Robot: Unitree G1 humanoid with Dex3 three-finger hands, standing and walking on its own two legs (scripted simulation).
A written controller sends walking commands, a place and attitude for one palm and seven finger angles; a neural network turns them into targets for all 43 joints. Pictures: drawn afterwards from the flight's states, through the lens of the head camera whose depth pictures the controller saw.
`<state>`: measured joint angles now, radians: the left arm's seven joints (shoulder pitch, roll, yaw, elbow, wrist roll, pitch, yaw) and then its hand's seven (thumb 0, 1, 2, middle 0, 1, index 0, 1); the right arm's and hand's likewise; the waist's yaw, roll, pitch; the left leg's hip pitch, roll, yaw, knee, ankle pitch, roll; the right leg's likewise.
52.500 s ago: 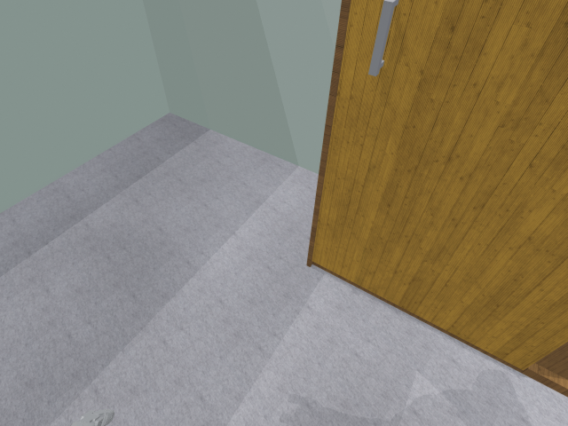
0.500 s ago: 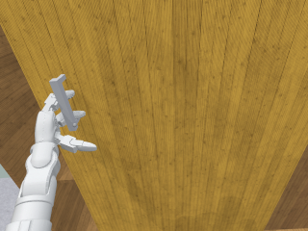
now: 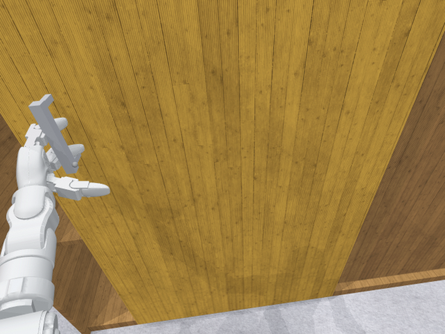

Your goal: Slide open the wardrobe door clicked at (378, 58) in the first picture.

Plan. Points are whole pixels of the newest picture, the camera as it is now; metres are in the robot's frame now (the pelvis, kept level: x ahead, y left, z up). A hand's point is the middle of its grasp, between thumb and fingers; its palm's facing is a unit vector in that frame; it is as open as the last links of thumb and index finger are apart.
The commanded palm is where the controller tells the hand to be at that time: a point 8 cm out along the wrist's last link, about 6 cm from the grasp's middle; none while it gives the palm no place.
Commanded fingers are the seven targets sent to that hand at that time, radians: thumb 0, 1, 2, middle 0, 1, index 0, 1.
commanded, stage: relax the arm and regain balance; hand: left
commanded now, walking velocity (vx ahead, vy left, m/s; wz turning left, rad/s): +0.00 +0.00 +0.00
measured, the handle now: (59, 134) +0.44 +0.26 +0.22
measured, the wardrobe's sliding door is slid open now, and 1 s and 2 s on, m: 0.21 0.23 0.23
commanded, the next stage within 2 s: step back with the hand held close in 0.06 s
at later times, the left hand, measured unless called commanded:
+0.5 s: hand (64, 170) +0.37 +0.24 +0.19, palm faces +0.01 -0.78 -0.63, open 8.5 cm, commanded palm +0.31 +0.30 +0.20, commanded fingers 0.00 0.90 0.90 -0.20 -0.30 -0.20 -0.30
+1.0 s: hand (40, 163) +0.38 +0.28 +0.21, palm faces +0.21 -0.66 -0.72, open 6.9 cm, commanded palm +0.32 +0.33 +0.20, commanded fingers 0.00 0.90 0.90 -0.20 -0.30 -0.20 -0.30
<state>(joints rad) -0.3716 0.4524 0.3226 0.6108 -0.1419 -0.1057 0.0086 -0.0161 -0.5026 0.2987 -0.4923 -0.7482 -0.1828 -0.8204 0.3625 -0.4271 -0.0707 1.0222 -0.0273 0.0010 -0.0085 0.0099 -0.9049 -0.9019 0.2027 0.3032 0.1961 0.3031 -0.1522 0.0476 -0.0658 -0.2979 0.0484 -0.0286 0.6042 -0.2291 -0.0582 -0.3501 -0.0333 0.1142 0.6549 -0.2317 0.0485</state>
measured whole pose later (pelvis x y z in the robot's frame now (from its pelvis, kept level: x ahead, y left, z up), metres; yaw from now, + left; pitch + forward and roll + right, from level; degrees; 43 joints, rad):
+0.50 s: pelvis +0.13 +0.05 +0.02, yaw -10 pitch +7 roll -4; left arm 0.84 0.54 0.55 -0.78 -0.06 -0.08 0.09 -0.02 0.63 0.78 -0.52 -0.56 -0.12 -0.67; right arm 0.39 -0.29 -0.08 0.53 -0.02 -0.27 0.06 0.01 -0.90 -0.90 0.20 0.30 0.20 0.30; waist -0.16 0.00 -0.08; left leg -0.40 0.12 0.01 0.77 -0.27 -0.06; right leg -0.32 -0.02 -0.12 0.48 -0.14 -0.02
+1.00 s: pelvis +0.17 +0.06 +0.00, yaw -3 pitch -3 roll +4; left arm 0.59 0.63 0.52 -0.60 -0.05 -0.27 0.03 0.00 0.87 0.89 -0.62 -0.49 -0.33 -0.37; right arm 0.19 -0.17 0.02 0.61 -0.02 -0.15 -0.06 0.01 -0.90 -0.90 0.21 0.30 0.19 0.31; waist 0.01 -0.02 0.12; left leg -0.45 -0.03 -0.08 0.80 -0.37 -0.04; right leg -0.39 0.07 -0.05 0.68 -0.23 -0.13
